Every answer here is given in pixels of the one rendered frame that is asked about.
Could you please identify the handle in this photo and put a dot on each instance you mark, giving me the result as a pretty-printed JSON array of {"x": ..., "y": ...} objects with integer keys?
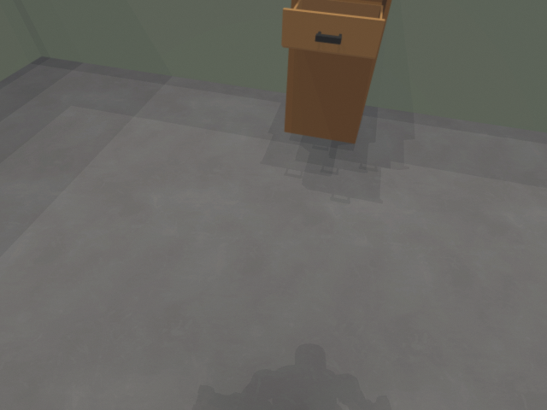
[{"x": 328, "y": 38}]

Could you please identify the cabinet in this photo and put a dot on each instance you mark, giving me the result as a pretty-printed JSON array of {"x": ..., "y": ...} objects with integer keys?
[{"x": 326, "y": 93}]

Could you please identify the drawer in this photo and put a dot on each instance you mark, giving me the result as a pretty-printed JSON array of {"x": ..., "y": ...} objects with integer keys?
[{"x": 360, "y": 24}]

